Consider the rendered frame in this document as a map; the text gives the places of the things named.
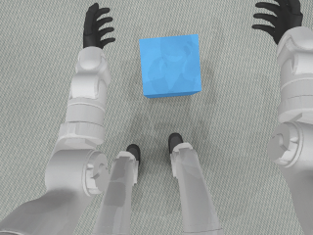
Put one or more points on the left robot foot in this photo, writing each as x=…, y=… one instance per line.
x=135, y=151

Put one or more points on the robot left hand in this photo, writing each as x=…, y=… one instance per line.
x=91, y=33

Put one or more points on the left robot upper arm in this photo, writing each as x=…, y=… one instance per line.
x=73, y=178

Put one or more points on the right robot forearm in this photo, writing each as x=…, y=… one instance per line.
x=295, y=58

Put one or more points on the robot foot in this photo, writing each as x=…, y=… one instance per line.
x=135, y=151
x=174, y=139

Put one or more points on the carton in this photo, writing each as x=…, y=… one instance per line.
x=170, y=66

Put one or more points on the robot right hand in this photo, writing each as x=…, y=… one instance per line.
x=288, y=16

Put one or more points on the right robot foot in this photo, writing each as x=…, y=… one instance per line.
x=174, y=139

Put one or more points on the right robot upper arm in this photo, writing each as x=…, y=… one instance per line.
x=291, y=148

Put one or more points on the left robot forearm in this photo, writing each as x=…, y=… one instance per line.
x=86, y=104

